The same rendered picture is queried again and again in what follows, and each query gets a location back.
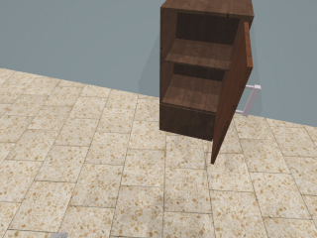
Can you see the handle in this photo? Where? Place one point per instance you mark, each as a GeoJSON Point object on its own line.
{"type": "Point", "coordinates": [255, 90]}

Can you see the cupboard door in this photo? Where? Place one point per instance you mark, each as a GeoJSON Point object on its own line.
{"type": "Point", "coordinates": [238, 76]}

